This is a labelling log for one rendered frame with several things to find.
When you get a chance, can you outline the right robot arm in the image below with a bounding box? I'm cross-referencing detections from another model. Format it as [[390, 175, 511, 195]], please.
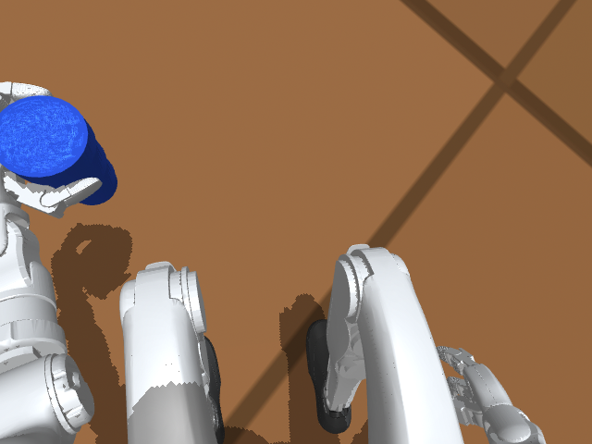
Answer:
[[482, 404, 546, 444]]

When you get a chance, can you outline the left robot hand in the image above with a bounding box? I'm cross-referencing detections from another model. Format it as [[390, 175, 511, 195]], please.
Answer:
[[0, 81, 103, 219]]

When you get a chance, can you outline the cup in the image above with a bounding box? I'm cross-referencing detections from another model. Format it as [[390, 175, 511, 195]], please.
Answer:
[[0, 95, 117, 205]]

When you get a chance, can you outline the right robot hand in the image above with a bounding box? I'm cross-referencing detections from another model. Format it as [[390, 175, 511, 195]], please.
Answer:
[[437, 346, 513, 428]]

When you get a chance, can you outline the left robot arm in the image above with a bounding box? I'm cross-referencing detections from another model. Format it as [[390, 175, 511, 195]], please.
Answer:
[[0, 202, 94, 444]]

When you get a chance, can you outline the left robot foot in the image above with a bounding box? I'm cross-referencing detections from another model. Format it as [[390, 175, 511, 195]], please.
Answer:
[[204, 336, 225, 444]]

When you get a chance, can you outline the right robot foot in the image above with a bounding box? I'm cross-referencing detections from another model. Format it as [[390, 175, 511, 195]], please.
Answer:
[[306, 319, 352, 434]]

